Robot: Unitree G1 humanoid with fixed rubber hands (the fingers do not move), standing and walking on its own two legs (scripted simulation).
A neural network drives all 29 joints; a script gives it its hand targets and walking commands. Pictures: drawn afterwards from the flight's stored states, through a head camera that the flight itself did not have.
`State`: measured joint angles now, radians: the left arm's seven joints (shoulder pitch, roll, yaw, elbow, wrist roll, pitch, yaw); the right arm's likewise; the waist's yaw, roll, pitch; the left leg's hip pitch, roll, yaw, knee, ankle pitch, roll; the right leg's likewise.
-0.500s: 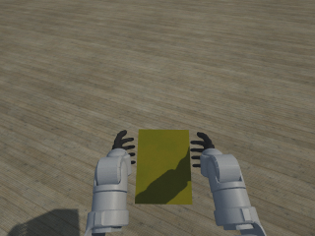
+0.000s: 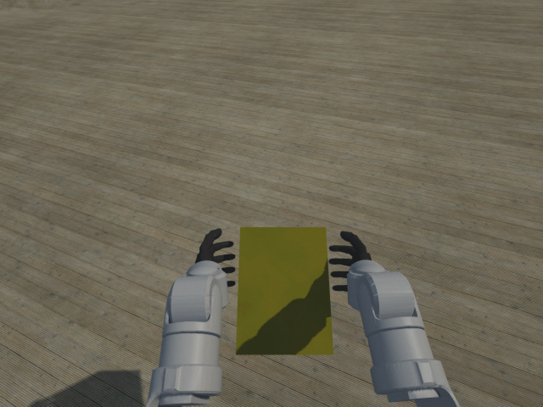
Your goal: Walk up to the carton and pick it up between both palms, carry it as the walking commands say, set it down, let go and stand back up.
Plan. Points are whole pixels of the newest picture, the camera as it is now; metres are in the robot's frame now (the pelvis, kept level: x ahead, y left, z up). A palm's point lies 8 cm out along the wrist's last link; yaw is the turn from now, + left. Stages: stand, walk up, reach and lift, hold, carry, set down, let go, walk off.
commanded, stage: carry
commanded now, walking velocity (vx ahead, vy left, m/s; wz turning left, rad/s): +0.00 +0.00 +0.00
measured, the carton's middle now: (282, 292) +0.35 +0.00 -0.05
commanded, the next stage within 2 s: none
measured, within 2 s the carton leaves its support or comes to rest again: neither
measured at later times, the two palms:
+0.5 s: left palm (215, 272) +0.32 +0.10 +0.07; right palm (366, 272) +0.31 -0.13 +0.06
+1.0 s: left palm (208, 282) +0.31 +0.12 +0.05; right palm (358, 284) +0.30 -0.11 +0.04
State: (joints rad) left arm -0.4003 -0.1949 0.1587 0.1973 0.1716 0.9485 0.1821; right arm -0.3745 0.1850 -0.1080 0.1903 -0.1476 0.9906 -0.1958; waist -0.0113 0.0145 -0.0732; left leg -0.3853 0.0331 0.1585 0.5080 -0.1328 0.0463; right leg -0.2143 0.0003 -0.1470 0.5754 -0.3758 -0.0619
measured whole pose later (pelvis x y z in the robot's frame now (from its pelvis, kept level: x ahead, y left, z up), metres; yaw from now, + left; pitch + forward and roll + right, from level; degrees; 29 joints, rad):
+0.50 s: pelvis +0.00 -0.01 +0.00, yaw +0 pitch +1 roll +1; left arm -0.38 -0.19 0.11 0.11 0.11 0.93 0.22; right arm -0.33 0.17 -0.07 0.10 -0.12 0.95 -0.21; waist 0.00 0.00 -0.04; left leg -0.41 0.04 0.15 0.53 -0.15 0.03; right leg -0.23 0.00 -0.16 0.60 -0.39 -0.07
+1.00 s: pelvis +0.00 +0.00 +0.00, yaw +0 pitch +1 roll +0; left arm -0.36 -0.18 0.14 0.20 0.13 0.83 0.18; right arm -0.32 0.17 -0.07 0.21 -0.13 0.85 -0.20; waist -0.01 0.01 -0.03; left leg -0.41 0.05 0.16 0.55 -0.15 0.05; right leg -0.23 0.00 -0.16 0.59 -0.38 -0.06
